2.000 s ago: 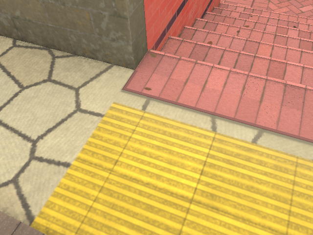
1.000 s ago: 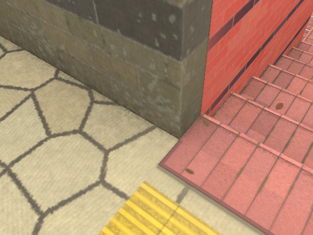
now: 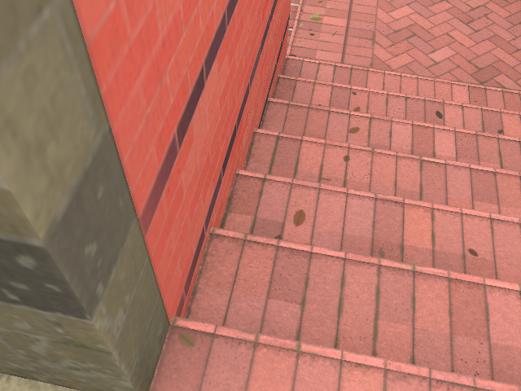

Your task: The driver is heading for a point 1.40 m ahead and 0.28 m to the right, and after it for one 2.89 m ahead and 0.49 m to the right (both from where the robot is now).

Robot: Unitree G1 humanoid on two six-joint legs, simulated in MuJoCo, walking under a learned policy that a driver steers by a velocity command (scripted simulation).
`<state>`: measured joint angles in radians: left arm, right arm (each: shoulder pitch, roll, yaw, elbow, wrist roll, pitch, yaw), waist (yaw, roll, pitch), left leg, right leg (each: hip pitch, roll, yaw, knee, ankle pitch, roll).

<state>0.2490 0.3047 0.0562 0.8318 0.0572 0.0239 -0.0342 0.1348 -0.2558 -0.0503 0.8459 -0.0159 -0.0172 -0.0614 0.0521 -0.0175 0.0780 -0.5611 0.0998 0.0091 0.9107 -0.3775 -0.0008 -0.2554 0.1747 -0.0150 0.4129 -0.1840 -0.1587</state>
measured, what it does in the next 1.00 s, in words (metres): walks ahead, turning right: left foot, then right foot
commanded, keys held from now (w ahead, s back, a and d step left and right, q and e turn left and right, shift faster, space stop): w+e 0.26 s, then e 0.36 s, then no key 0.38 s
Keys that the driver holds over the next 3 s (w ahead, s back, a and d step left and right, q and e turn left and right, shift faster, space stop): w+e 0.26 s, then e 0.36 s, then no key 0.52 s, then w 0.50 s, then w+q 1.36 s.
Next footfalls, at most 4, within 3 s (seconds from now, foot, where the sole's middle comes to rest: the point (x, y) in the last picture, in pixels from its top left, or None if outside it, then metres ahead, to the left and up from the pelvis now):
0.10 left None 0.17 0.14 -0.77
0.40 right None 0.25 -0.23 -0.77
0.82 left None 0.39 -0.10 -0.77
1.16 right None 0.23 -0.25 -0.77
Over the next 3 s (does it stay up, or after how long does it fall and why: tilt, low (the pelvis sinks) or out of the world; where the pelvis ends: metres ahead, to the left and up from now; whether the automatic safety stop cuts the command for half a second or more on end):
stays up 1.00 -0.56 -0.31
